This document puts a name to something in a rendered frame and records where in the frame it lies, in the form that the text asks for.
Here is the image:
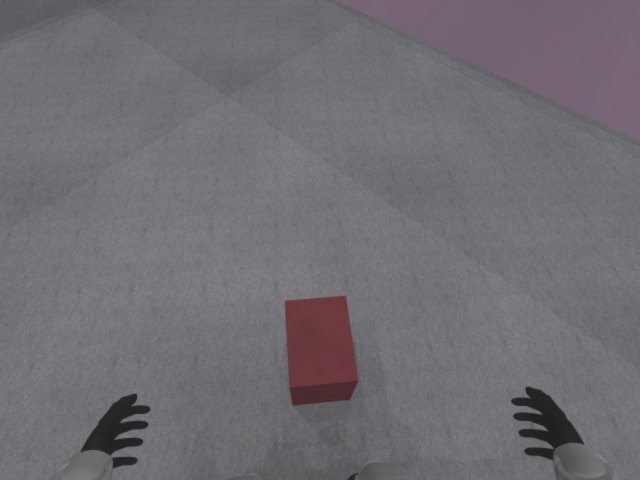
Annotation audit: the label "robot right shin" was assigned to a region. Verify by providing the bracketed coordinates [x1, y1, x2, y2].
[358, 461, 380, 474]

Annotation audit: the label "left robot forearm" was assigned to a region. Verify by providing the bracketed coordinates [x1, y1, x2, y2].
[50, 450, 113, 480]

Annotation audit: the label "left robot hand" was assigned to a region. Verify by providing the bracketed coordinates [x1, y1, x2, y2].
[80, 394, 150, 468]

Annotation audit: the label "carton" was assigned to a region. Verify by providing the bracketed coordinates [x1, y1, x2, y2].
[285, 296, 358, 406]

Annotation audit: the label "right robot hand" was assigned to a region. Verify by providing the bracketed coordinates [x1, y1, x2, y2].
[511, 387, 585, 460]

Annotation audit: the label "right robot forearm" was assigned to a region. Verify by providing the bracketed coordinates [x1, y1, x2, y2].
[553, 443, 620, 480]

